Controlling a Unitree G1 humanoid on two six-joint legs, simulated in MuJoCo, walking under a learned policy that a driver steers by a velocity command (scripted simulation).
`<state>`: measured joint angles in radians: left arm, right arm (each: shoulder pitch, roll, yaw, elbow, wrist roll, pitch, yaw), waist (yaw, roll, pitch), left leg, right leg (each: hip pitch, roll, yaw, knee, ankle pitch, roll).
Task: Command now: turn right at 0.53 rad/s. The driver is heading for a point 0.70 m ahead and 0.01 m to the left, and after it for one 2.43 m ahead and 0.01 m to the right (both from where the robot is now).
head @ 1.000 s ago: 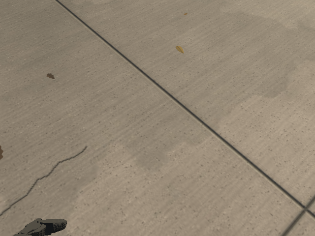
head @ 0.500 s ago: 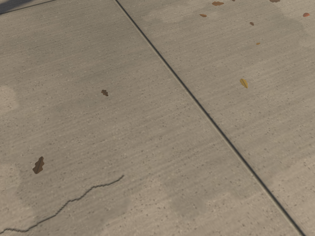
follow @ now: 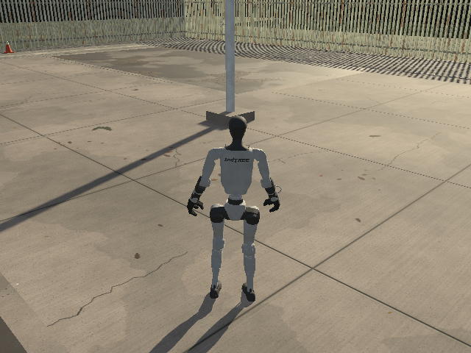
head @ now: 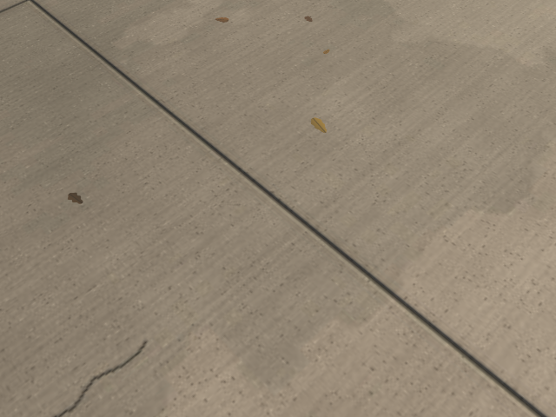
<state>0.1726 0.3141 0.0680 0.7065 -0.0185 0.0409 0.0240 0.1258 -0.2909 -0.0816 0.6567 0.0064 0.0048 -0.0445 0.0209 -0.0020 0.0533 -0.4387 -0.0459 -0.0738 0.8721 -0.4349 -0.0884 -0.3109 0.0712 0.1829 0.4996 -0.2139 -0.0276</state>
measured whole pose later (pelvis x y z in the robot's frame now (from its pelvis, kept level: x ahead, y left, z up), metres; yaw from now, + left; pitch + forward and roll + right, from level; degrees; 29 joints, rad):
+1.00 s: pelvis +0.05 +0.03 -0.01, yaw -1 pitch +1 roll -3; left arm 0.31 0.32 0.10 0.80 -0.03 -0.05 0.00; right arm 0.16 -0.30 -0.05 0.69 0.03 0.00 0.04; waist 0.06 0.01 0.03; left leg -0.50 0.10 0.03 0.70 -0.27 0.02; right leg 0.01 -0.05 -0.21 0.31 -0.33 0.04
